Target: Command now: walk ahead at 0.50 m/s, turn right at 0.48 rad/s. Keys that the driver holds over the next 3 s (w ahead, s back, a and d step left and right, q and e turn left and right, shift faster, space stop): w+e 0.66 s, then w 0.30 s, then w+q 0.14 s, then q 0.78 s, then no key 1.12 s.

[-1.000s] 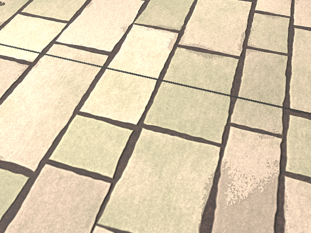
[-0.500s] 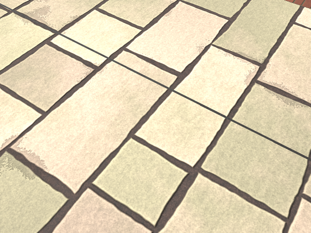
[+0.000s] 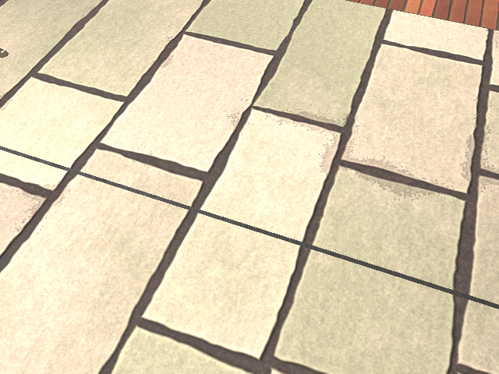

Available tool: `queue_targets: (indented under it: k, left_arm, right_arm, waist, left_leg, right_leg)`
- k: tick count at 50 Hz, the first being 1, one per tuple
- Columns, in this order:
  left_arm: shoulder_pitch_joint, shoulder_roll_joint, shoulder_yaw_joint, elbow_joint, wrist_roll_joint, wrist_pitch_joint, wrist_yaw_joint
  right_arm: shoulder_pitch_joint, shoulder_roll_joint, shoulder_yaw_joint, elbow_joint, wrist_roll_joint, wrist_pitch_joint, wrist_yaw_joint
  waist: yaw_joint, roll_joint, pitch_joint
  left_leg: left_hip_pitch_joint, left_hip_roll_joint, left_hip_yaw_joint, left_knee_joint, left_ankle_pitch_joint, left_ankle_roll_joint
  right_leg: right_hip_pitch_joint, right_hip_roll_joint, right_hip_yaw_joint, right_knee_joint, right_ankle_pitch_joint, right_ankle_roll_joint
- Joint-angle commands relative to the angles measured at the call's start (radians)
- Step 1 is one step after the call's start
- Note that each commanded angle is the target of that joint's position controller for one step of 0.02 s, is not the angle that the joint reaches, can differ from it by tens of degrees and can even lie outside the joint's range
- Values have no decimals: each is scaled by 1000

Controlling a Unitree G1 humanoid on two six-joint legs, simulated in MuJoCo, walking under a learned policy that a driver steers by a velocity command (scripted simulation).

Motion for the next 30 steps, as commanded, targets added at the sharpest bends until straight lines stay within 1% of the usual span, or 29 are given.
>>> queue_targets:
  k: [1,2,3,4,5,7,8,9,10,12,13,15,16,18,19,20,21,22,23,24,25,26,27,28,29,30]
  left_arm:
    - [305,180,59,-8,2,-8,21]
    - [233,158,51,-27,-2,-8,24]
    - [168,129,42,-46,0,-5,25]
    - [137,112,34,-65,13,-5,29]
    - [122,111,34,-75,14,-4,31]
    - [128,130,39,-75,9,-8,40]
    - [138,145,43,-72,7,-8,46]
    - [149,157,47,-68,5,-6,53]
    - [161,161,48,-64,0,-2,59]
    - [190,161,48,-55,-7,7,66]
    - [206,161,48,-51,-8,12,69]
    - [239,166,49,-41,-10,20,71]
    - [250,163,48,-38,-12,23,72]
    - [251,158,48,-38,-10,29,75]
    - [238,161,50,-41,-8,32,76]
    - [217,152,48,-49,-6,34,76]
    - [201,121,38,-61,-2,32,73]
    - [194,63,16,-84,13,26,69]
    - [343,9,-3,-109,-12,16,68]
    - [345,112,13,-83,-24,15,70]
    - [238,168,29,-92,-17,22,70]
    - [181,159,30,-106,-5,27,70]
    - [145,146,33,-121,4,26,66]
    - [148,128,34,-126,-2,30,59]
    - [158,109,32,-126,-9,35,54]
    - [160,88,28,-127,-11,41,52]
  right_arm:
    - [-69,-134,-9,-152,43,-88,30]
    - [-105,-126,-4,-162,31,-97,24]
    - [-124,-131,-11,-162,5,-95,16]
    - [-105,-137,-18,-166,-4,-84,15]
    - [-86,-129,-20,-169,-8,-71,14]
    - [-76,-103,-15,-172,-15,-49,9]
    - [-101,-91,-11,-183,-17,-43,7]
    - [-138,-81,-6,-194,-19,-40,5]
    - [-178,-70,-1,-203,-19,-40,5]
    - [-253,-52,7,-217,-14,-45,10]
    - [-286,-51,8,-223,-9,-49,15]
    - [-337,-65,4,-238,4,-56,24]
    - [-349,-76,0,-244,7,-61,29]
    - [-342,-105,-14,-246,10,-71,36]
    - [-318,-117,-21,-242,12,-76,37]
    - [-256,-128,-30,-227,12,-81,35]
    - [-161,-154,-45,-209,2,-86,29]
    - [-10,-211,-61,-200,-14,-87,18]
    - [75,-282,-80,-160,-24,-73,22]
    - [65,-191,-63,-172,0,-67,26]
    - [28,-130,-46,-182,4,-60,21]
    - [-19,-115,-37,-185,-4,-53,21]
    - [-47,-97,-31,-177,-7,-49,21]
    - [-62,-85,-25,-171,-12,-49,19]
    - [-68,-81,-25,-163,-10,-52,21]
    - [-67,-84,-27,-153,-6,-56,22]
  waist:
    - [147,-115,-294]
    - [105,-7,-202]
    - [66,33,-136]
    - [29,11,-120]
    - [9,-4,-108]
    - [-4,-12,-84]
    - [-1,-14,-71]
    - [10,-21,-59]
    - [25,-32,-53]
    - [60,-58,-55]
    - [76,-68,-58]
    - [98,-82,-58]
    - [100,-86,-57]
    - [85,-100,-60]
    - [67,-117,-61]
    - [29,-127,-75]
    - [-22,-117,-136]
    - [-86,-17,-270]
    - [-22,327,-383]
    - [-43,258,-328]
    - [-72,148,-199]
    - [-57,78,-124]
    - [-41,71,-67]
    - [-17,96,-46]
    - [-6,119,-38]
    - [-1,125,-35]
  left_leg:
    - [-719,-16,-206,510,42,34]
    - [-689,31,-193,420,126,42]
    - [-631,59,-179,336,164,33]
    - [-560,78,-185,298,187,25]
    - [-531,85,-179,257,195,12]
    - [-514,86,-152,169,221,-20]
    - [-516,79,-139,110,261,-35]
    - [-516,70,-130,40,322,-48]
    - [-502,58,-125,-43,398,-54]
    - [-453,22,-119,-207,531,-56]
    - [-427,3,-114,-269,575,-57]
    - [-403,-20,-122,-340,595,-55]
    - [-401,-25,-135,-372,577,-48]
    - [-378,-31,-156,-423,513,-24]
    - [-346,-30,-157,-436,471,-7]
    - [-264,-32,-144,-473,467,16]
    - [-101,2,-156,-490,474,51]
    - [153,172,-313,-473,423,120]
    - [466,392,-767,-543,241,290]
    - [439,414,-869,-588,28,283]
    - [321,366,-706,-601,39,234]
    - [200,321,-573,-615,163,205]
    - [108,280,-481,-640,268,196]
    - [45,249,-402,-666,328,183]
    - [10,231,-347,-692,356,181]
    - [-8,227,-304,-710,391,189]
  right_leg:
    - [869,-340,724,-328,-110,-257]
    - [707,-300,605,-332,-15,-222]
    - [561,-263,519,-348,99,-202]
    - [468,-239,473,-373,172,-201]
    - [417,-221,450,-394,207,-205]
    - [333,-200,384,-411,296,-206]
    - [302,-185,354,-416,321,-201]
    - [280,-168,328,-418,320,-188]
    - [266,-144,305,-411,300,-167]
    - [258,-109,282,-386,241,-128]
    - [261,-105,291,-375,208,-117]
    - [295,-125,342,-349,153,-108]
    - [328,-138,376,-324,130,-104]
    - [394,-165,449,-270,98,-90]
    - [409,-173,476,-242,107,-80]
    - [405,-160,482,-197,132,-64]
    - [369,-115,451,-88,175,-33]
    - [248,-54,365,180,54,5]
    - [-110,79,235,493,-412,68]
    - [-243,-7,249,638,-415,83]
    - [-274,-42,233,679,-317,92]
    - [-247,-74,201,665,-243,99]
    - [-231,-99,196,623,-196,103]
    - [-190,-124,189,594,-169,103]
    - [-165,-134,173,572,-155,104]
    - [-160,-139,158,556,-148,108]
